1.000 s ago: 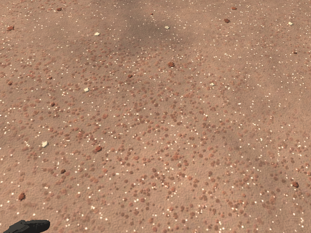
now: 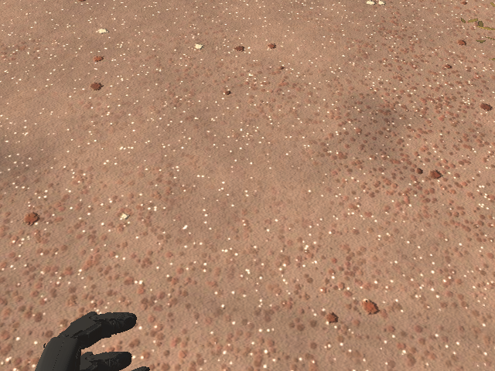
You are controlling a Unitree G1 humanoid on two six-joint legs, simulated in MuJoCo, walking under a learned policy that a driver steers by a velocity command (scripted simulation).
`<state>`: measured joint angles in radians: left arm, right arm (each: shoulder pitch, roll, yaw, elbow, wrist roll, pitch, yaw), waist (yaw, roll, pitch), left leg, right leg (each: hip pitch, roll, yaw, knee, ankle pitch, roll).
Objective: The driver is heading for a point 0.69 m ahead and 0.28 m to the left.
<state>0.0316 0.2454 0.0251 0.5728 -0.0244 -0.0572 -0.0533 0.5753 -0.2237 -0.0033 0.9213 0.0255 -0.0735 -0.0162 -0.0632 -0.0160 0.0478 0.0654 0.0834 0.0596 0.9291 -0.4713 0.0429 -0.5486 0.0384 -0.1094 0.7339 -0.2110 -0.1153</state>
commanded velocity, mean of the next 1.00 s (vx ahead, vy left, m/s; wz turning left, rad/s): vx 0.81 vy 0.00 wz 0.60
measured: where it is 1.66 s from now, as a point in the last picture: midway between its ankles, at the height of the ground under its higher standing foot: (162, 225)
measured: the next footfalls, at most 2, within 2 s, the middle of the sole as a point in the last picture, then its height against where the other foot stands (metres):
left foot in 0.42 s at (187, 326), level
right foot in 0.82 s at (184, 196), level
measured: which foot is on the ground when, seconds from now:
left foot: up 0.00-0.40, down 0.42-0.84, up 0.86-1.00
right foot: down 0.00-0.42, up 0.44-0.80, down 0.82-1.00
